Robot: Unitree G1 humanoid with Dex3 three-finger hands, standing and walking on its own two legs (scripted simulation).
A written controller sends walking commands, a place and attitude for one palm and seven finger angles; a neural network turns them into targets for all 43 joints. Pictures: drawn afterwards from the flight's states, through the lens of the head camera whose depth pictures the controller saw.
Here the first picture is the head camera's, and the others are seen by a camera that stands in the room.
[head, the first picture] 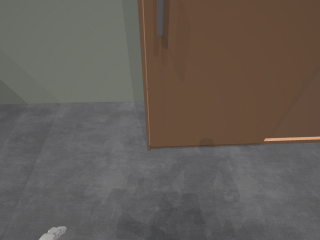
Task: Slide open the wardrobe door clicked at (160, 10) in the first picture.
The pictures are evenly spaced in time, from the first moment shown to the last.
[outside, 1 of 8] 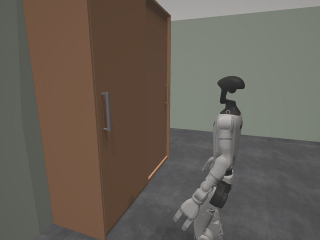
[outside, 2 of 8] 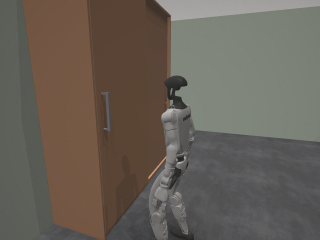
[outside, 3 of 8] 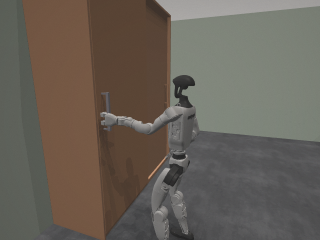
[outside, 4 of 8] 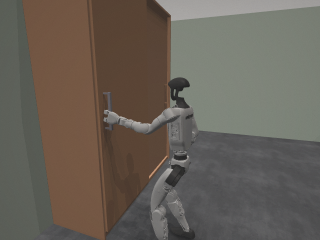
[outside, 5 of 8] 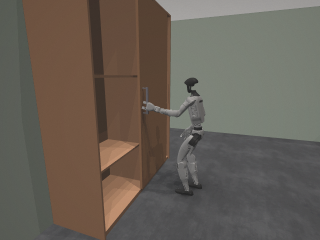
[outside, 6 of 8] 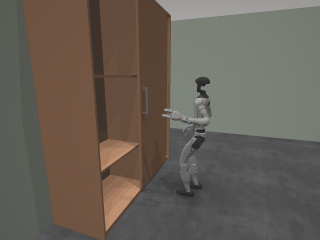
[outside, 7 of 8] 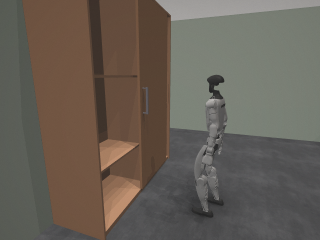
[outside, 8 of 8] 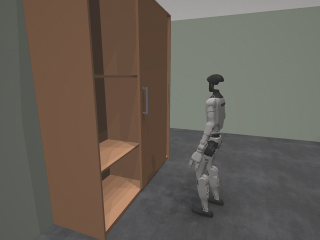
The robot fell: no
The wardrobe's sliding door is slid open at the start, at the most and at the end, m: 0.00 0.68 0.68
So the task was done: yes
